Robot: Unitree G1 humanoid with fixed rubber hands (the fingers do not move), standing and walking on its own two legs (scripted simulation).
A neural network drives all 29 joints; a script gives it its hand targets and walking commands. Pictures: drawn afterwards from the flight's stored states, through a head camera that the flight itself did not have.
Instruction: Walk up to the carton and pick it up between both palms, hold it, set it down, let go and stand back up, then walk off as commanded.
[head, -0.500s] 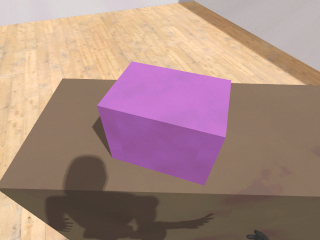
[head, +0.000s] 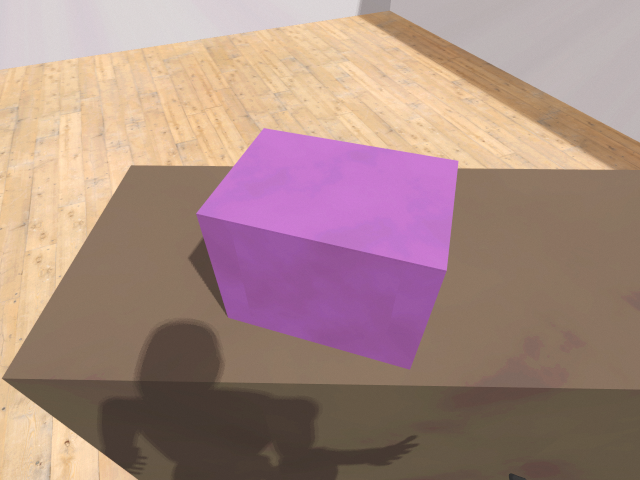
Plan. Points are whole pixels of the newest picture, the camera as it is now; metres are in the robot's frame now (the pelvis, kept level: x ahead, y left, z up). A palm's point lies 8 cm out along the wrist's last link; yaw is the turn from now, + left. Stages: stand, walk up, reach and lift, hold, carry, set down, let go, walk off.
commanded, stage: stand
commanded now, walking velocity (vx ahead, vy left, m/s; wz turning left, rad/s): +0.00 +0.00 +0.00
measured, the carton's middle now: (334, 245) +0.45 -0.03 +0.03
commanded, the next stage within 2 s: walk off in 0.82 s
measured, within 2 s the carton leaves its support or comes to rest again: neither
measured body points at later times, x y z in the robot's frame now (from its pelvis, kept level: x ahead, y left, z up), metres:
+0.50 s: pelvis -0.01 +0.00 +0.00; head -0.02 -0.01 +0.45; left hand +0.06 +0.29 -0.12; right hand +0.08 -0.27 -0.12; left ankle +0.01 +0.14 -0.74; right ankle -0.01 -0.13 -0.74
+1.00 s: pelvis -0.01 +0.00 +0.00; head -0.01 -0.01 +0.45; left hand +0.07 +0.29 -0.12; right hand +0.08 -0.27 -0.13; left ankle +0.01 +0.14 -0.74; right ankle -0.01 -0.13 -0.74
